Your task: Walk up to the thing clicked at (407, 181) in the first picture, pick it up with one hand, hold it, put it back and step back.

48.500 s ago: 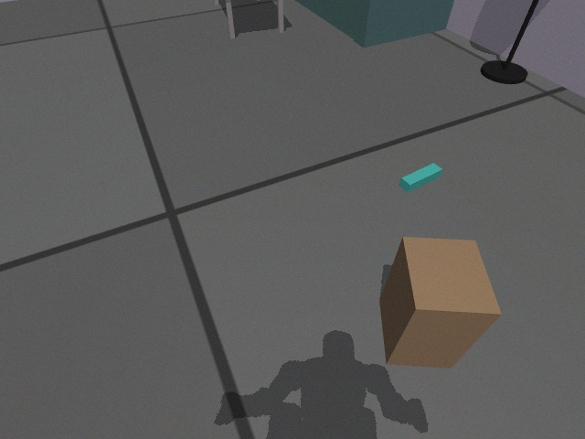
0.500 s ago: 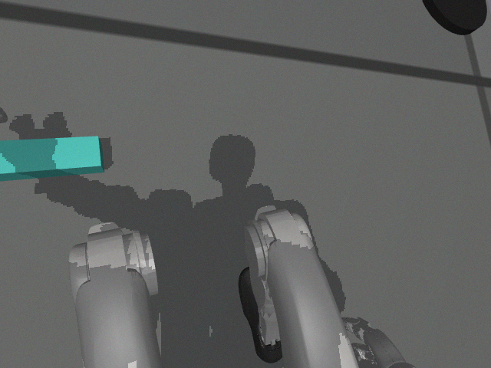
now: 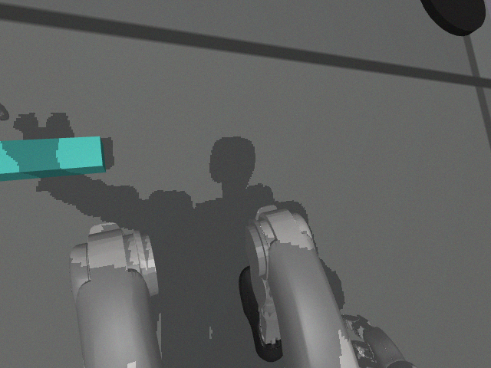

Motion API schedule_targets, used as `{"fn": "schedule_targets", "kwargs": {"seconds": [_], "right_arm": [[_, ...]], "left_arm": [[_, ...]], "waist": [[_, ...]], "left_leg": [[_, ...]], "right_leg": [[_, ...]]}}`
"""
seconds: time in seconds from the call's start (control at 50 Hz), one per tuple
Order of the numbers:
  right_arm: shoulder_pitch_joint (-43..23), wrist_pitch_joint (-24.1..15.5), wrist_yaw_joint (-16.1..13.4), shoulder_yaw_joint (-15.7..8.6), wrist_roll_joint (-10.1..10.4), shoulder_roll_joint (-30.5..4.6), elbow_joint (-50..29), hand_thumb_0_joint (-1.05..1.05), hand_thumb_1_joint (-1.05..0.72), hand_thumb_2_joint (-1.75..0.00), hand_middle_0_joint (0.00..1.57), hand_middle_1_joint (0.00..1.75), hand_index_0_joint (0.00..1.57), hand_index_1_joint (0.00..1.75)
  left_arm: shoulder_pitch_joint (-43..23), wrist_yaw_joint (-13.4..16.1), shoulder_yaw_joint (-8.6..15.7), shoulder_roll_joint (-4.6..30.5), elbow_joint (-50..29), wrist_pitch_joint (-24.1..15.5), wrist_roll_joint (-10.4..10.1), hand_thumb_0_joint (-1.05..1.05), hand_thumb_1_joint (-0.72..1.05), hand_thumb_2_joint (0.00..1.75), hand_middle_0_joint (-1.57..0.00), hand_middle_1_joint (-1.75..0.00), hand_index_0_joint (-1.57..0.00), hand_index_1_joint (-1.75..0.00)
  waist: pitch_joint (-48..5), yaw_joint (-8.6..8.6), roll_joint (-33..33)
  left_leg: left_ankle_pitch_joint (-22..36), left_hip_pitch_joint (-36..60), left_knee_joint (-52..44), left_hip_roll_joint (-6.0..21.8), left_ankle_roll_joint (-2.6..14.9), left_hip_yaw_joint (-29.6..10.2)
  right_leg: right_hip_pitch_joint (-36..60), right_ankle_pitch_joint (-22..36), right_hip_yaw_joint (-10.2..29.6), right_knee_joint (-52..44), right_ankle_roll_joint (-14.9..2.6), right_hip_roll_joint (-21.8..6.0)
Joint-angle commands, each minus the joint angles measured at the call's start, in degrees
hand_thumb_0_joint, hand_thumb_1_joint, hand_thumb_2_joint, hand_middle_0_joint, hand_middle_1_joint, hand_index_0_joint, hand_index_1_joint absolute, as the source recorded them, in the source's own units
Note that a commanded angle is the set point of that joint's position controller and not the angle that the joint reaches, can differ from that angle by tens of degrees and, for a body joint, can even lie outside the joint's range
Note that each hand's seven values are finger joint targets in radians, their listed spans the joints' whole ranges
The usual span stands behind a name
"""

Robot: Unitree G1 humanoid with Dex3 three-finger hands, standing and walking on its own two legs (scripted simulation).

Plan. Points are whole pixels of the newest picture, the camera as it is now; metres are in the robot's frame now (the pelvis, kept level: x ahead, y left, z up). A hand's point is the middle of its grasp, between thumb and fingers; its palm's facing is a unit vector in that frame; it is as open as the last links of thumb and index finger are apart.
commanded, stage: rise first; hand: left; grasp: from above
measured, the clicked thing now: (38, 159) +0.46 +0.33 -0.29
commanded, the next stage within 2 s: approach in 0.06 s
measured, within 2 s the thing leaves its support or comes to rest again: neither
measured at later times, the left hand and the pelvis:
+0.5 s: hand (17, 141) +0.45 +0.32 -0.16, palm faces -0.41 -0.06 -0.91, open 14.1 cm; pelvis +0.00 +0.00 +0.01, yaw +0 degrees
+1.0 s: hand (0, 147) +0.44 +0.35 -0.17, palm faces -0.48 -0.07 -0.87, open 14.2 cm; pelvis +0.00 -0.01 +0.00, yaw +0 degrees
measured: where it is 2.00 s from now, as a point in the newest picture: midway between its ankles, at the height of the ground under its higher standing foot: (202, 340)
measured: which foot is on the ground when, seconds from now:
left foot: down 0.00-1.00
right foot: down 0.00-1.00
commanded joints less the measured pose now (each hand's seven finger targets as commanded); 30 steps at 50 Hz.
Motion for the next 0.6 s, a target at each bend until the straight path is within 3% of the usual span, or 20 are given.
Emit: {"fn": "schedule_targets", "kwargs": {"seconds": [0.0, 0.02, 0.06, 0.1, 0.14, 0.16, 0.18, 0.22, 0.28, 0.36, 0.4, 0.44, 0.52, 0.58], "right_arm": [[10.03, 0.15, -0.92, -4.85, 0.22, -15.76, -0.70, 0.00, -0.91, -0.90, 0.20, 0.30, 0.20, 0.30], [10.39, 0.07, -0.88, -4.92, 0.24, -15.78, -0.67, 0.00, -0.91, -0.90, 0.20, 0.30, 0.20, 0.30], [9.90, 0.04, -0.91, -4.81, 0.20, -15.75, -0.80, 0.00, -0.91, -0.90, 0.20, 0.30, 0.20, 0.30], [9.90, 0.01, -0.95, -5.00, 0.48, -16.26, -1.07, 0.00, -0.91, -0.90, 0.20, 0.30, 0.20, 0.30], [9.74, 0.05, -0.82, -5.24, 0.32, -16.25, -1.06, 0.00, -0.91, -0.90, 0.20, 0.30, 0.20, 0.30], [10.19, 0.06, -0.81, -5.35, 0.36, -16.10, -0.99, 0.00, -0.91, -0.90, 0.20, 0.30, 0.20, 0.30], [10.07, 0.05, -0.70, -5.57, 0.53, -15.77, -1.07, 0.00, -0.91, -0.90, 0.20, 0.30, 0.20, 0.30], [10.10, 0.05, -0.76, -6.11, 0.80, -15.97, -1.34, 0.00, -0.91, -0.90, 0.20, 0.30, 0.20, 0.30], [11.35, -0.04, -0.82, -6.29, 0.75, -15.67, -0.82, 0.00, -0.91, -0.90, 0.20, 0.30, 0.20, 0.30], [12.51, -0.50, -0.95, -5.66, 1.00, -15.68, -0.21, 0.00, -0.91, -0.90, 0.20, 0.30, 0.20, 0.30], [13.24, -0.70, -1.14, -4.99, 0.84, -16.06, -0.15, 0.00, -0.91, -0.90, 0.20, 0.30, 0.20, 0.30], [12.72, -1.05, -1.23, -4.38, 0.86, -16.00, -0.47, 0.00, -0.91, -0.90, 0.20, 0.30, 0.20, 0.30], [12.02, -1.45, -1.11, -3.04, 0.75, -15.98, -2.17, 0.00, -0.91, -0.90, 0.20, 0.30, 0.20, 0.30], [11.39, -1.91, -1.18, -2.34, 0.76, -16.48, -3.21, 0.00, -0.91, -0.90, 0.20, 0.30, 0.20, 0.30]], "left_arm": [[-14.47, 1.69, 1.88, 16.26, -7.55, -0.11, -1.25, 0.00, -0.60, 1.05, -0.07, -1.03, -0.05, -1.04], [-15.70, 1.74, 1.84, 16.06, -8.01, -0.12, -1.77, 0.00, -0.60, 1.06, -0.06, -1.02, -0.05, -1.03], [-14.77, 1.64, 1.51, 15.69, -8.06, -0.17, -1.46, 0.00, -0.60, 1.06, -0.07, -1.02, -0.05, -1.04], [-14.78, 1.88, 3.30, 17.82, -9.17, -0.18, -1.95, 0.00, -0.60, 1.05, -0.07, -1.02, -0.05, -1.03], [-14.66, 1.78, 2.95, 17.21, -10.25, -0.14, -1.70, 0.00, -0.61, 1.13, -0.07, -0.98, -0.03, -1.02], [-14.31, 1.69, 3.15, 16.99, -10.95, 0.05, -1.54, 0.00, -0.58, 1.05, -0.07, -1.04, -0.06, -1.04], [-14.72, 1.33, 1.63, 15.26, -11.45, 0.14, -1.75, 0.00, -0.57, 1.03, -0.07, -1.04, -0.06, -1.04], [-16.41, 1.16, 0.82, 13.94, -13.21, 0.10, -2.44, 0.00, -0.57, 1.03, -0.06, -1.04, -0.06, -1.04], [-19.44, 1.25, -2.77, 10.16, -14.03, 0.47, -2.06, 0.00, -0.56, 1.01, -0.06, -1.05, -0.07, -1.05], [-23.38, 2.16, -7.49, 4.90, -9.24, 2.15, -1.46, 0.00, -0.56, 1.01, -0.06, -1.06, -0.07, -1.06], [-25.43, 3.34, -6.82, 6.44, -7.60, 3.08, -1.05, 0.00, -0.55, 1.01, -0.07, -1.07, -0.08, -1.06], [-24.05, 4.51, -5.29, 8.10, -2.98, 4.66, -0.55, 0.00, -0.55, 1.01, -0.07, -1.07, -0.08, -1.06], [-22.44, 5.27, -4.48, 9.44, 2.77, 7.33, 0.33, 0.00, -0.57, 1.03, -0.07, -1.05, -0.07, -1.05], [-22.42, 5.64, -1.33, 14.23, -0.06, 8.69, -0.51, 0.00, -0.57, 1.03, -0.07, -1.04, -0.07, -1.04]], "waist": [[-36.77, 0.06, 21.95], [-35.93, -0.60, 21.82], [-36.08, 0.14, 22.68], [-36.64, 0.76, 23.53], [-37.48, 0.55, 24.97], [-37.90, 0.72, 25.55], [-38.01, 0.26, 25.78], [-37.99, -0.23, 25.74], [-38.13, -2.14, 25.08], [-35.59, -4.61, 24.10], [-35.53, -4.84, 23.04], [-34.45, -3.46, 23.33], [-32.86, -4.06, 21.73], [-37.65, -2.60, 23.42]], "left_leg": [[6.54, 32.88, -13.48, 1.32, 3.13, 8.61], [6.31, 32.41, -13.36, 1.25, 3.16, 8.48], [6.05, 33.64, -13.96, 1.28, 3.02, 8.48], [6.44, 34.50, -14.06, 1.28, 2.88, 8.31], [7.99, 35.93, -13.98, 1.38, 2.70, 8.32], [8.73, 36.96, -14.33, 1.37, 2.74, 8.26], [8.13, 37.01, -14.64, 1.46, 2.63, 8.28], [6.54, 36.70, -15.15, 1.53, 2.56, 8.15], [5.39, 36.12, -15.02, 1.67, 2.63, 8.19], [4.67, 35.41, -15.29, 1.70, 2.66, 7.76], [4.87, 33.61, -14.93, 1.48, 2.83, 8.19], [5.37, 33.02, -15.18, 1.35, 2.76, 8.62], [4.75, 30.91, -14.90, 1.20, 3.23, 8.91], [7.11, 31.53, -14.20, 1.11, 3.56, 9.69]], "right_leg": [[12.79, 13.16, -7.25, -13.78, -4.94, 0.24], [12.19, 12.95, -7.29, -13.43, -5.02, 0.11], [12.00, 12.51, -7.40, -13.65, -5.10, 0.12], [11.55, 12.52, -7.47, -12.91, -5.23, 0.00], [11.53, 13.70, -7.50, -12.46, -5.31, -0.08], [11.52, 14.19, -7.50, -12.39, -5.24, -0.15], [11.10, 13.88, -7.42, -12.56, -5.37, -0.11], [10.11, 12.93, -7.43, -13.11, -5.46, -0.17], [10.18, 12.80, -7.36, -14.18, -5.28, -0.13], [8.18, 12.93, -7.82, -14.56, -5.37, -0.09], [9.56, 13.33, -7.74, -14.98, -5.18, -0.07], [9.21, 13.41, -7.66, -14.30, -5.37, -0.18], [10.02, 12.84, -7.53, -14.23, -5.36, 0.02], [14.41, 15.25, -6.59, -14.18, -5.09, 0.11]]}}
